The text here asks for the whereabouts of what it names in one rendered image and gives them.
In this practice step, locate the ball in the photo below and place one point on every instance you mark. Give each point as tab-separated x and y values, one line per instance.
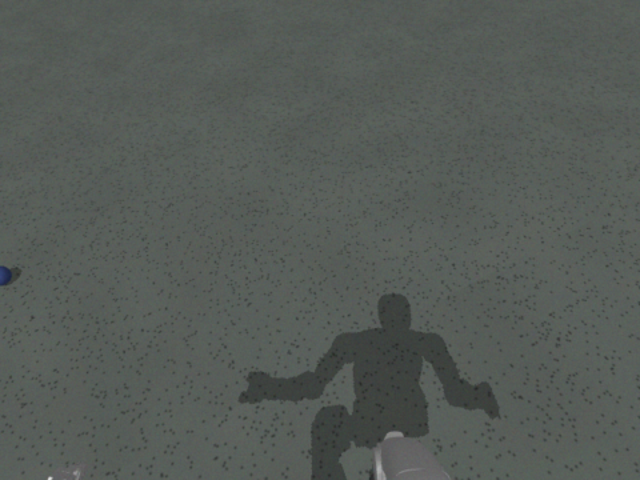
5	275

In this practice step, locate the left robot hand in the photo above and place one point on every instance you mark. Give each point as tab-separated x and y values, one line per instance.
73	472

